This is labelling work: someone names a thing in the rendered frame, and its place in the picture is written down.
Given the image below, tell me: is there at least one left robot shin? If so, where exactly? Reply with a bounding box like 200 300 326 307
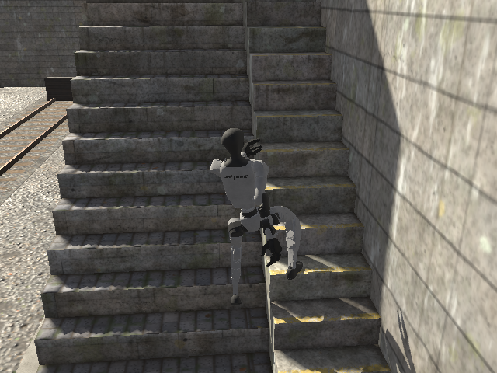
231 246 241 295

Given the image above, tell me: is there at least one right robot hand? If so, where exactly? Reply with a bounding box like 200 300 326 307
261 238 282 267

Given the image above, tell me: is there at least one robot shin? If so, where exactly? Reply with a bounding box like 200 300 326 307
231 246 241 295
286 218 301 269

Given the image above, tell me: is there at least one robot right upper arm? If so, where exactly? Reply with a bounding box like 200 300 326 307
252 159 269 205

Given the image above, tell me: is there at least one right robot forearm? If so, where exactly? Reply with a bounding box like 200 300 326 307
258 193 276 239

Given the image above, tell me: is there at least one robot left upper arm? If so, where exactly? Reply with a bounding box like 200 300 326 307
210 159 222 177

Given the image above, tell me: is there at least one left robot hand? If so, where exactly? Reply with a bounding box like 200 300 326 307
242 138 262 157

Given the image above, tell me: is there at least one right robot shin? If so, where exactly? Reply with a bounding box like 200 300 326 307
286 218 301 269

